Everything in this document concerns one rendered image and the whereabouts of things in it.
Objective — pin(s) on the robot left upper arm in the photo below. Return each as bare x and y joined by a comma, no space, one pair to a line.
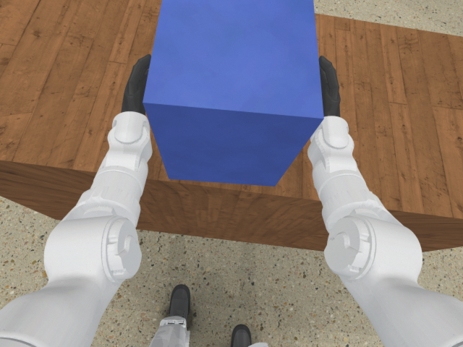
87,260

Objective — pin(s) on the pedestal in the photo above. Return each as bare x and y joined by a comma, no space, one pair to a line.
64,66

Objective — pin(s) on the left robot shin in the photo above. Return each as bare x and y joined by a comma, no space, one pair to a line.
177,320

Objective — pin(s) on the robot right forearm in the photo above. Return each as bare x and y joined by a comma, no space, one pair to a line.
336,177

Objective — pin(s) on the robot right upper arm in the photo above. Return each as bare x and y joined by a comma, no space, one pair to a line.
379,263

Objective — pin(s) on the robot right foot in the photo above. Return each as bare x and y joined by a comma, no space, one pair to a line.
241,336

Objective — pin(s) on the carton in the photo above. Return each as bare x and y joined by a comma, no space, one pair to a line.
233,91

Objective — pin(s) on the robot right hand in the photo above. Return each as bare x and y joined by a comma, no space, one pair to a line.
329,87

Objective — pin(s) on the robot left hand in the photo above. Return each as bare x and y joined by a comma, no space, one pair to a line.
135,88

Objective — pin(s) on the robot left forearm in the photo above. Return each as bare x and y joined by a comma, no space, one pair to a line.
120,180

